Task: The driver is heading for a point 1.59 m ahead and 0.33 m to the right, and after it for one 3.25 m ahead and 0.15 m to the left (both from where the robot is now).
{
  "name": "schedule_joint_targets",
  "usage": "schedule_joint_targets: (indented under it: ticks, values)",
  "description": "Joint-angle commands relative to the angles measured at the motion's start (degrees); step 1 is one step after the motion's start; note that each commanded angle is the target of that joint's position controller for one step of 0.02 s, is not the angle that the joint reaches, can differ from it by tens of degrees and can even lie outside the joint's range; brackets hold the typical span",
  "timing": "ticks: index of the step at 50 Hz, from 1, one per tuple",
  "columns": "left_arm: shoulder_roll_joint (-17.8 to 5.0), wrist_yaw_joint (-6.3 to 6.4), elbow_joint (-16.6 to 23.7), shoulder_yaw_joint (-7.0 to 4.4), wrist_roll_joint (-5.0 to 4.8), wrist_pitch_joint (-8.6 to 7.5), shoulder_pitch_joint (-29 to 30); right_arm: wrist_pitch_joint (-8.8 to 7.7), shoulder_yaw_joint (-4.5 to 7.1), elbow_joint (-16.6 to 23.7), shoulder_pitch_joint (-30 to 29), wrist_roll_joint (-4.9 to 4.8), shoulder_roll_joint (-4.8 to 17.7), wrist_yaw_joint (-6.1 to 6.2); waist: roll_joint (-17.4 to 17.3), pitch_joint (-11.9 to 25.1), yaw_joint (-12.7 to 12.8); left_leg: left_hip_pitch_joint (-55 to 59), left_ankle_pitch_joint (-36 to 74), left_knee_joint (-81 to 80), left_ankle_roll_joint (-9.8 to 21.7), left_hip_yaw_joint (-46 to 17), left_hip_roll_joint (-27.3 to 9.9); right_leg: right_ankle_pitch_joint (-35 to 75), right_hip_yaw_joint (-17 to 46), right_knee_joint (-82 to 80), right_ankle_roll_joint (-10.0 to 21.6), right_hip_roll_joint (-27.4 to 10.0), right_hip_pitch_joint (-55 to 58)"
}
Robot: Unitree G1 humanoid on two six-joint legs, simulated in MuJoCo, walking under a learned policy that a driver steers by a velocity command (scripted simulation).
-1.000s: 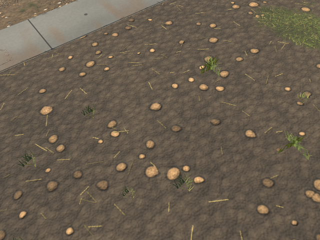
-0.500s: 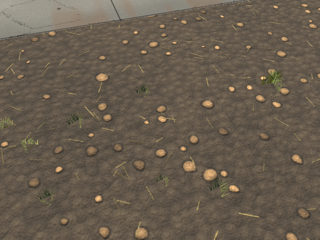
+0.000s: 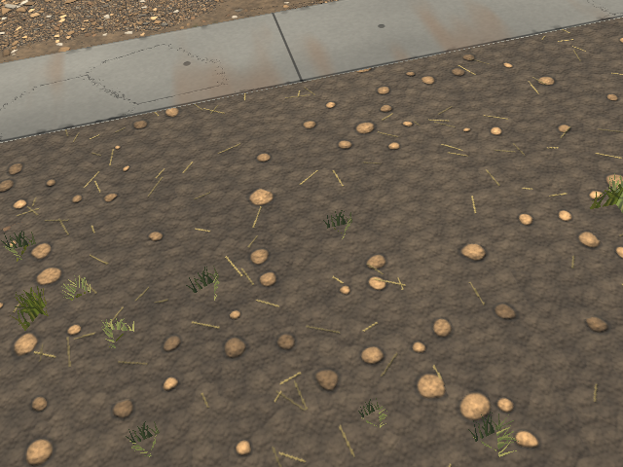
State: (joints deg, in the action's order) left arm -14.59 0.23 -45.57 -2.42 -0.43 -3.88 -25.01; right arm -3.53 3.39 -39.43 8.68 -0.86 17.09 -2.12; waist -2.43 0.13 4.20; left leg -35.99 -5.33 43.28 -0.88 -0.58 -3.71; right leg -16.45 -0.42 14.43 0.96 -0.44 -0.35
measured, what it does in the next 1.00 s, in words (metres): walks ahead: left foot, then right foot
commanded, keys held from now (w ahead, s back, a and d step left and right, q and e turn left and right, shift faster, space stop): w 1.00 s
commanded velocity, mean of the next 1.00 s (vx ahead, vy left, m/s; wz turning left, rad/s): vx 0.48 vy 0.00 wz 0.01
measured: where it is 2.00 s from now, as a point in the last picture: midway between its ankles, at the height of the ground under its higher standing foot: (361, 263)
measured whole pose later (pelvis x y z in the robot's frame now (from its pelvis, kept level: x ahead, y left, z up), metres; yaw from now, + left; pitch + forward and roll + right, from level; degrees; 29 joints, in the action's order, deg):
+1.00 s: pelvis +0.55 +0.00 +0.00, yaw +0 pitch +1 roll -1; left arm -15.4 -1.1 -46.1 -2.7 -0.1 -5.0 -20.3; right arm -3.4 2.5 -43.3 7.9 -0.3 17.1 -0.3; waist -2.7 -1.1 3.2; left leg -38.3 -5.2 49.3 -1.0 -2.8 -7.1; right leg -9.3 -2.9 14.2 3.9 3.8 -6.2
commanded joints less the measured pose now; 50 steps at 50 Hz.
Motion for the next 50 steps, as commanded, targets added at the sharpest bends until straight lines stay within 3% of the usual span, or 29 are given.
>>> schedule_joint_targets:
  ticks: [1,5,6,7,8,9,10,11,12,13,15,18,20,24,27,29,32,33,34,35,36,37,38,39,40,41,44,47,50]
  values:
    - [-11.59,0.19,2.86,-2.86,-0.55,-0.5,0.24,-1.5,-0.44,6.6,-11.12,-0.39,1.08,-0.84,9.2,-5.34,1.48,1.4,4.09,-7.67,-0.16,2.81,2.04,11.56,6.38,-6.48,9.47,-11.54,-4.63]
    - [-13.01,0.26,1.81,-3.41,-1.31,0.18,0.59,-1.86,0.44,7.08,-9.81,-0.71,3.89,-1.37,10.05,-5.22,-1.45,5.69,0.65,-12.36,3.35,2.11,2.6,20.72,7.17,-2.96,8.12,-15.12,0.18]
    - [-13.51,0.4,1.82,-3.55,-1.28,0.45,1.47,-1.84,1.13,6.24,-6.16,-0.47,5.17,-1.11,10.14,-2.7,-4.08,11.32,0.01,-13.57,4.65,3.3,4.05,31.13,5.62,1.86,7.2,-14.41,0.76]
    - [-12.75,0.56,1.74,-3.24,-1.11,0.72,1.47,-1.63,2.4,3.85,1.63,-0.27,7.26,-0.56,9.08,2.54,-8.07,22.22,0.12,-14.56,6.35,4.64,5.71,40.36,2.85,11.59,5.81,-11.93,-0.8]
    - [-10.71,0.78,2.46,-2.31,-0.21,0.67,1.32,-1.33,3.54,1.57,11.58,-0.2,9.92,0.16,7.13,9.89,-12.54,38.38,-0.08,-12.34,8.63,-0.04,1.06,34.97,0.99,25.55,3.76,-9.55,-9.7]
    - [-3.58,0.51,4.83,-0.1,0.1,-0.18,-5.03,-1.07,4.83,0.53,17.77,1.39,16.83,0.5,-9.55,20.07,-10.35,60.19,-12.73,-15.68,17.86,-28.33,-15.7,6.06,-0.55,50.53,-0.59,-0.38,-31.93]
    - [-5.76,0.36,3.93,-0.36,-0.79,-1.61,-3.31,-1.15,3.56,0.26,18.49,0.76,12.6,0.26,-12.73,23.79,-11.37,59.23,-22.2,-26.82,19.34,-44.63,-18.62,-15.47,8.3,58.91,-0.32,2.29,-38.31]
    - [-10.37,-0.14,5.47,-1.8,-2.57,-2.15,2.7,-1.18,2.41,0.14,13.91,0.44,9.67,0.36,-8.86,12.75,-10.64,51.78,-24.03,-27.84,16.37,-36.14,-16.95,-12.4,7.72,62.28,0.41,-1.36,-44.29]
    - [-10.34,-0.2,6.44,-1.59,-2.36,-2.42,6.54,-1.08,1.87,0.51,10.16,0.32,8.07,0.44,-4.52,7.02,-9.09,43.39,-19.41,-28.25,14.9,-28.39,-14.78,-7.33,5.59,60.38,1.11,-4.29,-43.92]
    - [-9.59,-0.06,6.48,-1.59,-1.14,-2.34,8.12,-1.09,1.37,0.56,6.98,0.65,6.47,0.28,-1.6,3.16,-7.2,35.83,-13.69,-29.58,14.18,-22.73,-12.11,-3.16,4.72,56.91,0.99,-6.18,-41.98]
    - [-8.15,-0.19,5.34,-1.69,-0.67,-1.11,5.52,-1.69,0.98,0.76,3.65,1.39,4.7,0.11,-4.03,1.58,-3.71,27.33,-7.24,-32.99,13.92,-16.34,-8.76,1.85,5.07,53.27,0.47,-8.48,-35.63]
    - [-6.5,0.13,5.43,-1.38,-0.14,0.23,6.49,-2.92,1.31,-0.91,4.07,0.84,5.5,0.3,-2.26,-0.63,-2.5,23.59,-0.43,-36.12,15.3,-10.88,-8.13,5.66,4.18,48.82,-1.31,-8.83,-36.34]
    - [-6.16,0.29,6.94,-1.2,0.36,0.08,11.0,-2.97,1.44,-2.12,5.77,0.79,6.13,0.78,-0.78,-2.43,-3.58,24.71,3.07,-36.88,15.36,-8.66,-7.87,11.1,4.11,42.36,-2.34,-9.05,-39.66]
    - [-4.22,-0.78,8.95,-0.31,0.02,-1.12,19.45,-2.17,1.61,-3.7,9.04,0.27,7.71,1.54,-0.05,-3.88,-6.79,26.67,5.38,-36.96,13.11,-3.72,-6.08,22.52,1.61,26.25,-2.08,-6.7,-37.52]
    - [-4.2,-1.93,10.75,-0.12,-0.54,-1.66,24.71,-1.38,1.82,-5.54,12.84,-0.23,8.88,1.72,0.24,-4.98,-8.97,31.33,4.38,-35.64,12.91,-3.89,-7.98,23.76,1.05,19.98,-1.33,-5.26,-37.41]
    - [-4.78,-2.7,11.95,-0.26,-0.63,-1.86,26.77,-0.65,1.95,-6.57,14.17,-0.41,9.14,1.9,-0.02,-5.36,-9.09,35.96,6.0,-33.53,12.34,-4.5,-9.83,21.04,1.49,17.21,-0.08,-4.67,-38.59]
    - [-6.5,-3.26,12.09,-0.9,-0.41,-1.97,24.49,0.34,2.36,-7.28,13.81,-0.49,10.17,2.29,-1.52,-3.14,-6.7,40.9,17.23,-28.01,10.65,-4.68,-11.17,13.83,0.36,14.93,2.27,-2.63,-33.93]
    - [-7.8,-3.05,11.14,-1.61,-0.25,-1.95,20.31,0.64,2.45,-7.22,12.87,-0.42,10.7,2.41,-2.26,-0.21,-4.11,41.21,27.24,-22.62,9.82,-3.65,-10.12,12.37,-1.39,14.18,3.49,-0.69,-27.47]
    - [-10.14,-2.52,8.71,-2.95,-0.12,-1.85,11.78,0.99,2.02,-7.09,12.3,-0.15,9.8,2.55,-1.5,5.43,0.28,38.49,33.3,-12.06,8.26,-1.28,-7.21,13.61,-2.82,13.48,5.3,0.74,-15.24]
    - [-14.1,-1.83,6.85,-4.08,0.39,-1.57,1.48,0.89,0.72,-5.72,12.97,1.13,6.94,2.74,3.54,14.5,3.8,26.87,19.67,5.28,6.17,0.82,-4.05,16.57,6.95,16.61,8.73,-8.35,3.35]
    - [-18.87,-2.06,5.81,-4.94,0.72,-1.52,-0.82,-0.44,-1.49,-4.71,21.25,0.92,-0.62,2.07,19.44,22.02,-0.87,2.87,-21.08,26.13,2.18,0.0,7.4,3.36,36.4,10.42,18.67,-21.72,23.2]
    - [-12.63,-2.04,6.11,-3.51,-0.01,-1.43,-1.6,-1.69,-0.38,-5.74,17.47,-0.24,5.25,1.68,14.76,22.64,2.27,-4.14,-27.32,32.62,2.48,-7.68,5.88,-3.96,43.3,4.36,17.93,-21.64,23.8]
    - [-10.75,-1.78,6.38,-2.72,0.07,-1.43,2.42,-2.4,0.53,-3.76,11.33,-1.67,8.27,1.4,11.37,13.11,2.12,-8.11,-23.2,33.53,3.02,-6.46,2.91,-1.9,34.07,3.47,15.22,-19.82,16.84]
    - [-9.9,-1.64,6.78,-2.4,0.26,-1.33,6.11,-2.72,0.24,-2.84,7.8,-1.39,7.63,1.6,6.25,8.18,0.49,-6.94,-18.03,30.8,3.1,-4.64,-0.03,4.39,27.18,2.71,13.85,-17.61,8.59]
    - [-8.6,-1.78,6.87,-2.03,0.61,-1.34,8.83,-2.59,0.39,-2.54,5.95,-0.33,7.08,1.74,4.42,4.23,-1.19,-5.05,-14.91,26.99,2.75,-3.95,-1.76,10.71,22.29,1.19,13.28,-15.45,1.38]
    - [-7.47,-1.83,7.04,-1.65,1.18,-1.62,10.24,-2.03,0.59,-2.79,7.15,-0.05,6.57,1.71,5.78,3.54,-3.25,-1.34,-12.6,24.85,2.55,-4.42,-3.26,14.0,19.17,-0.48,12.86,-13.94,-3.01]
    - [-7.85,-1.97,5.89,-1.91,0.47,-2.64,10.69,-0.21,0.09,-3.61,9.1,0.19,3.81,1.93,6.25,2.11,-5.36,1.78,-10.23,19.93,1.06,-3.5,-4.05,17.8,13.75,-4.81,13.95,-12.69,-8.7]
    - [-9.4,-1.27,4.32,-2.39,0.4,-2.54,9.26,0.1,-0.22,-1.82,3.3,0.77,3.03,2.08,5.28,-0.86,-4.36,-2.05,-2.26,10.84,-0.44,-3.03,-4.6,18.94,9.62,-7.24,13.73,-11.85,-9.11]
    - [-10.16,-0.75,3.16,-2.51,0.08,-1.97,7.73,-0.56,-0.6,-0.74,-2.32,0.62,2.03,1.54,5.43,-2.24,-2.36,-0.74,7.45,-0.73,-0.47,-1.73,-3.31,18.19,5.35,-7.71,11.59,-9.78,-8.43]
Keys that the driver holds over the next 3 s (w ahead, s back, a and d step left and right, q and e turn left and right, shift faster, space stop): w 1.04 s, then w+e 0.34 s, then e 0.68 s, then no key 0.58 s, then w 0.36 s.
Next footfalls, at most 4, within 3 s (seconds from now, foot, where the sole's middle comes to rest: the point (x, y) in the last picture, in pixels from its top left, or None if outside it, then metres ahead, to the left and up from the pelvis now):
0.16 left None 0.25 0.15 -0.78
0.70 right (407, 433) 0.57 -0.09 -0.78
1.22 left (305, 316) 0.86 0.16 -0.78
1.70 right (413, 265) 1.02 -0.12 -0.78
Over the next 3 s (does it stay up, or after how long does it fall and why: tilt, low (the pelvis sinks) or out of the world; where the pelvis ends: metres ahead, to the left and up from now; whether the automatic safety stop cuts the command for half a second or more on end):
stays up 1.04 0.00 -0.01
